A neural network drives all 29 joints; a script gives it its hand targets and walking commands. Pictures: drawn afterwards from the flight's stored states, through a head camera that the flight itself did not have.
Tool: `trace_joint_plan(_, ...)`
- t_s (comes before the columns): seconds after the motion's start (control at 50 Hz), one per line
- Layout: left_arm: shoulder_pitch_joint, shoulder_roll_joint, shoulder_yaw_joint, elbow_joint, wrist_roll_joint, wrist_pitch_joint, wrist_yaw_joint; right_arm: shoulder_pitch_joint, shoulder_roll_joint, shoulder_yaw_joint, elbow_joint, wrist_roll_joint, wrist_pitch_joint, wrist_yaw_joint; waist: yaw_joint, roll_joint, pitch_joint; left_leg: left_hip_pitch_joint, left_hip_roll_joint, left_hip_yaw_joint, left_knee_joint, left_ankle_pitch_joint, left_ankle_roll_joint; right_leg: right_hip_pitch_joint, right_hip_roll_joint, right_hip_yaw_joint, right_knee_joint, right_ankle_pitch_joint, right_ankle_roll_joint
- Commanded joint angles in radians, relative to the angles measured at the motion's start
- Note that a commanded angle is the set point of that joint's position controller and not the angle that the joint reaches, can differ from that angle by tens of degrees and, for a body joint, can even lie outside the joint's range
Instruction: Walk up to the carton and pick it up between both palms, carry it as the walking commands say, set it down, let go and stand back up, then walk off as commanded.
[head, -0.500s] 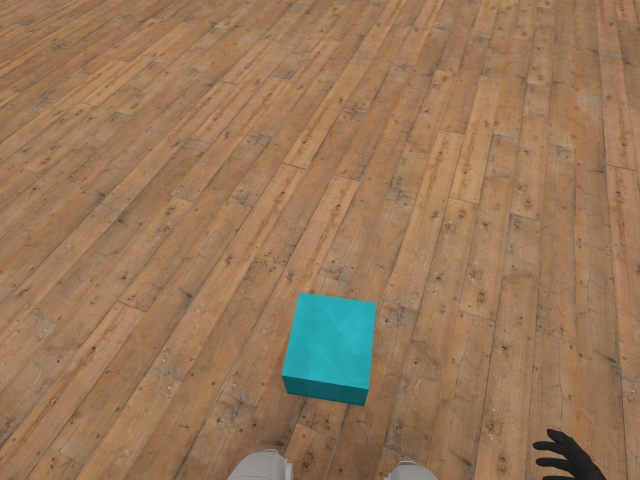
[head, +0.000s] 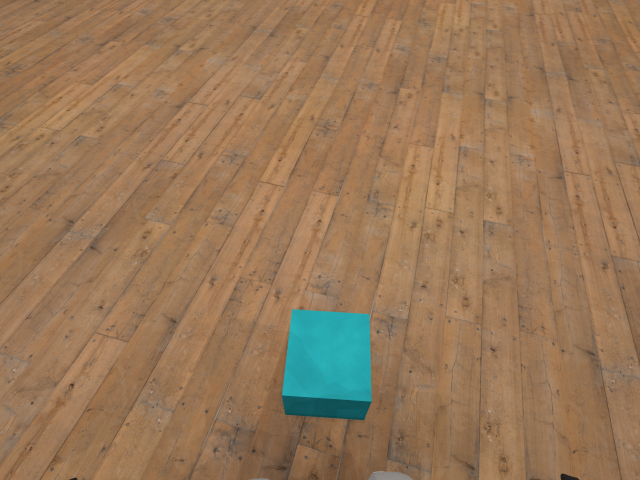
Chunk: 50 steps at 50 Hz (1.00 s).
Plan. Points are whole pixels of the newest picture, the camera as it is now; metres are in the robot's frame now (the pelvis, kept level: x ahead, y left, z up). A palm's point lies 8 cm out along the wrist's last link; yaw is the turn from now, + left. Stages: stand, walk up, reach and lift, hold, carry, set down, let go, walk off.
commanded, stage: walk up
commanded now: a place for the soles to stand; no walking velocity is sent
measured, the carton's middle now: (327, 364) +0.51 -0.04 -0.65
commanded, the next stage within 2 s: reach and lift in 1.60 s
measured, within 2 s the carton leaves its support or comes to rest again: neither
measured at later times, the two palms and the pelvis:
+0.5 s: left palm out of the picture +0.11 +0.31 -0.08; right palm out of the picture +0.08 -0.34 -0.09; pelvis +0.00 -0.01 +0.00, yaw -4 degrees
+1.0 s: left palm out of the picture +0.12 +0.31 -0.08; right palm out of the picture +0.07 -0.34 -0.08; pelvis +0.00 +0.00 +0.00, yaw -5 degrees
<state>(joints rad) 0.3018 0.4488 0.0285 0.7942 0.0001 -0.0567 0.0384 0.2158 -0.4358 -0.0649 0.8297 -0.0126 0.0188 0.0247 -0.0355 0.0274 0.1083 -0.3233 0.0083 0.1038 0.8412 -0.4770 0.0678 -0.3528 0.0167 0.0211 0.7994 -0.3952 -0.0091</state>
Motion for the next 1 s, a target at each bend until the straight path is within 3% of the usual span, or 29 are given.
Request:
trace_joint_plan(0.0, 0.056, 0.295, 0.076, -0.002, 0.013, -0.022, 0.01, -0.083, -0.169, -0.051, -0.1, 0.008, -0.042, -0.016, 0.036, -0.142, -0.097, -0.146, 0.015, -0.159, -0.003, -0.015, -0.061, 0.097, -0.28, 0.552, -0.247, 0.211, -0.304)
trace_joint_plan(0.02, 0.015, 0.254, 0.065, -0.011, 0.014, -0.021, 0.009, -0.051, -0.176, -0.062, -0.062, -0.001, -0.05, -0.019, 0.022, -0.139, -0.126, -0.076, 0.036, -0.186, -0.08, 0.056, -0.047, 0.071, -0.26, 0.517, -0.181, 0.337, -0.288)
trace_joint_plan(0.06, -0.076, 0.204, 0.047, -0.039, 0.002, -0.016, 0.008, 0.032, -0.205, -0.069, -0.032, 0.005, -0.062, -0.019, -0.04, 0.015, -0.146, 0.111, 0.139, -0.303, -0.295, 0.143, -0.012, -0.094, -0.108, 0.268, -0.005, 0.376, -0.145)
trace_joint_plan(0.08, -0.097, 0.168, 0.034, -0.049, -0.005, -0.012, 0.005, 0.034, -0.274, -0.08, -0.026, -0.002, -0.069, -0.02, -0.051, 0.065, -0.127, 0.194, 0.277, -0.435, -0.439, 0.167, 0.03, -0.215, 0.016, 0.075, 0.116, 0.226, -0.076)
trace_joint_plan(0.1, -0.068, 0.153, 0.036, -0.029, 0.01, -0.007, 0.008, 0.024, -0.27, -0.076, -0.022, -0.01, -0.073, -0.022, -0.038, 0.055, -0.132, 0.266, 0.4, -0.516, -0.457, 0.305, 0.125, -0.277, 0.025, 0.036, 0.154, -0.107, -0.034)
trace_joint_plan(0.12, -0.037, 0.173, 0.037, -0.025, 0.009, -0.004, 0.011, 0.003, -0.269, -0.065, -0.015, -0.004, -0.072, -0.019, -0.014, 0.019, -0.145, 0.251, 0.425, -0.494, -0.416, 0.363, 0.171, -0.249, -0.009, 0.059, 0.202, -0.183, -0.034)
trace_joint_plan(0.2, -0.029, 0.17, 0.044, 0.002, 0.0, -0.021, -0.002, -0.033, -0.244, -0.064, -0.035, -0.004, -0.066, -0.027, -0.007, 0.134, -0.07, 0.174, 0.315, -0.277, -0.318, 0.684, 0.092, -0.172, -0.038, -0.01, 0.05, -0.049, -0.046)
trace_joint_plan(0.24, 0.043, 0.163, 0.052, 0.003, 0.013, -0.036, -0.004, -0.095, -0.232, -0.066, -0.053, -0.011, -0.053, -0.016, 0.055, 0.094, -0.151, 0.045, 0.236, -0.13, -0.217, 0.517, 0.054, 0.08, 0.003, -0.025, -0.154, 0.203, -0.063)
trace_joint_plan(0.26, 0.069, 0.206, 0.067, 0.01, 0.03, -0.045, 0.002, -0.091, -0.195, -0.052, -0.069, 0.0, -0.052, -0.009, 0.061, -0.048, -0.189, -0.048, 0.169, -0.091, -0.063, 0.442, 0.008, 0.165, -0.076, 0.139, -0.169, 0.408, -0.098)
trace_joint_plan(0.28, 0.102, 0.273, 0.079, 0.006, 0.029, -0.051, 0.007, -0.068, -0.162, -0.042, -0.074, 0.004, -0.049, -0.007, 0.053, -0.155, -0.228, -0.11, 0.068, -0.062, 0.089, 0.284, -0.033, 0.226, -0.199, 0.434, -0.234, 0.436, -0.182)
trace_joint_plan(0.3, 0.072, 0.282, 0.079, 0.01, 0.023, -0.046, 0.008, -0.091, -0.148, -0.042, -0.082, 0.013, -0.039, -0.011, 0.052, -0.209, -0.21, -0.168, 0.03, -0.103, 0.056, -0.061, -0.038, 0.224, -0.283, 0.576, -0.291, 0.411, -0.261)
trace_joint_plan(0.32, 0.072, 0.294, 0.076, 0.009, 0.024, -0.043, 0.016, -0.123, -0.172, -0.044, -0.077, 0.008, -0.019, -0.011, 0.051, -0.12, -0.163, -0.162, 0.032, -0.146, 0.057, -0.22, -0.035, 0.136, -0.31, 0.633, -0.32, 0.373, -0.301)
trace_joint_plan(0.36, -0.012, 0.275, 0.065, 0.0, 0.022, -0.041, 0.019, -0.056, -0.176, -0.052, -0.049, 0.006, -0.028, -0.008, 0.008, -0.186, -0.105, -0.118, 0.04, -0.157, -0.065, -0.133, -0.029, 0.07, -0.258, 0.516, -0.26, 0.303, -0.268)
trace_joint_plan(0.4, -0.047, 0.237, 0.051, -0.023, 0.01, -0.025, 0.017, 0.016, -0.191, -0.067, -0.017, -0.003, -0.041, -0.003, -0.022, -0.053, -0.168, 0.048, 0.082, -0.194, -0.249, 0.055, -0.01, -0.009, -0.148, 0.35, -0.156, 0.232, -0.161)
trace_joint_plan(0.44, -0.117, 0.163, 0.037, -0.038, 0.01, -0.03, 0.01, -0.009, -0.267, -0.082, 0.003, -0.011, -0.046, -0.003, -0.039, 0.095, -0.135, 0.133, 0.253, -0.329, -0.413, 0.061, 0.084, -0.174, 0.01, 0.052, 0.039, 0.206, -0.053)
trace_joint_plan(0.46, -0.069, 0.171, 0.037, -0.015, 0.009, -0.029, 0.008, -0.036, -0.26, -0.067, -0.016, -0.011, -0.05, -0.002, -0.028, 0.045, -0.125, 0.113, 0.334, -0.394, -0.427, 0.094, 0.146, -0.176, 0.023, -0.003, 0.043, 0.091, -0.037)
trace_joint_plan(0.5, -0.018, 0.186, 0.042, 0.018, 0.01, -0.028, 0.007, -0.128, -0.241, -0.056, -0.029, -0.01, -0.045, 0.002, 0.034, 0.038, -0.079, 0.038, 0.307, -0.287, -0.378, 0.174, 0.13, -0.056, -0.013, -0.012, -0.041, 0.025, -0.04)
trace_joint_plan(0.54, 0.036, 0.206, 0.051, 0.046, 0.015, -0.044, 0.007, -0.154, -0.208, -0.058, -0.041, -0.004, -0.035, 0.004, 0.049, 0.005, -0.102, -0.071, 0.193, -0.158, -0.233, 0.156, 0.063, 0.072, -0.031, 0.079, -0.134, 0.26, -0.07)
trace_joint_plan(0.58, 0.064, 0.281, 0.069, 0.038, 0.02, -0.047, 0.01, -0.138, -0.165, -0.054, -0.051, -0.002, -0.022, 0.007, 0.042, -0.149, -0.16, -0.123, 0.046, -0.096, -0.022, -0.016, -0.017, 0.092, -0.203, 0.447, -0.264, 0.226, -0.185)
trace_joint_plan(0.6, 0.021, 0.285, 0.067, 0.017, 0.015, -0.048, 0.014, -0.11, -0.167, -0.052, -0.045, -0.001, -0.016, 0.005, 0.028, -0.142, -0.138, -0.121, 0.024, -0.126, -0.027, -0.1, -0.029, 0.076, -0.251, 0.562, -0.292, 0.181, -0.236)
trace_joint_plan(0.66, -0.058, 0.242, 0.044, -0.007, 0.018, -0.033, 0.02, -0.064, -0.182, -0.06, -0.018, -0.003, -0.032, 0.003, -0.01, -0.076, -0.117, 0.03, 0.064, -0.208, -0.228, -0.052, 0.006, -0.077, -0.161, 0.409, -0.213, 0.157, -0.183)
trace_joint_plan(0.7, -0.104, 0.161, 0.031, -0.018, 0.009, -0.028, 0.01, -0.01, -0.23, -0.077, -0.001, -0.026, -0.052, 0.004, -0.027, 0.039, -0.129, 0.166, 0.268, -0.371, -0.437, -0.015, 0.085, -0.22, -0.006, 0.082, 0.061, 0.182, -0.053)
trace_joint_plan(0.72, -0.093, 0.165, 0.033, 0.003, 0.009, -0.024, 0.013, -0.045, -0.25, -0.07, 0.0, -0.013, -0.05, 0.003, -0.018, 0.1, -0.088, 0.123, 0.362, -0.418, -0.462, 0.114, 0.155, -0.216, 0.002, 0.001, 0.064, -0.068, -0.027)
trace_joint_plan(0.76, -0.038, 0.208, 0.039, 0.016, 0.012, -0.027, 0.013, -0.106, -0.256, -0.07, -0.014, -0.01, -0.048, 0.002, 0.01, 0.082, -0.068, 0.095, 0.34, -0.323, -0.39, 0.213, 0.158, -0.148, -0.019, -0.015, 0.003, -0.062, -0.032)
trace_joint_plan(0.82, 0.022, 0.213, 0.043, 0.029, 0.009, -0.051, 0.006, -0.101, -0.204, -0.048, -0.025, -0.002, -0.039, 0.003, 0.025, 0.018, -0.164, -0.007, 0.156, -0.106, -0.166, 0.412, 0.041, 0.098, -0.053, 0.107, -0.133, 0.464, -0.072)
trace_joint_plan(0.86, 0.065, 0.254, 0.062, 0.029, 0.01, -0.055, 0.018, -0.13, -0.151, -0.048, -0.049, 0.006, -0.025, 0.004, 0.044, -0.063, -0.203, -0.076, 0.059, -0.105, -0.018, 0.158, -0.01, 0.147, -0.186, 0.39, -0.188, 0.454, -0.187)
trace_joint_plan(0.9, 0.018, 0.285, 0.063, 0.018, 0.014, -0.045, 0.024, -0.107, -0.157, -0.053, -0.036, 0.005, -0.019, 0.0, 0.034, -0.172, -0.17, -0.063, 0.035, -0.142, -0.04, -0.018, -0.015, 0.078, -0.265, 0.493, -0.221, 0.42, -0.27)
trace_joint_plan(0.94, -0.059, 0.253, 0.049, 0.0, 0.01, -0.033, 0.024, -0.059, -0.166, -0.054, -0.03, 0.006, -0.027, -0.003, -0.009, -0.106, -0.168, 0.036, 0.099, -0.218, -0.215, 0.061, -0.001, -0.019, -0.169, 0.323, -0.139, 0.332, -0.176)
trace_joint_plan(0.98, -0.092, 0.195, 0.036, -0.005, 0.005, -0.027, 0.018, -0.027, -0.241, -0.079, 0.013, -0.008, -0.044, -0.002, -0.027, 0.034, -0.126, 0.137, 0.267, -0.326, -0.387, 0.104, 0.083, -0.174, -0.015, 0.048, 0.027, 0.247, -0.053)
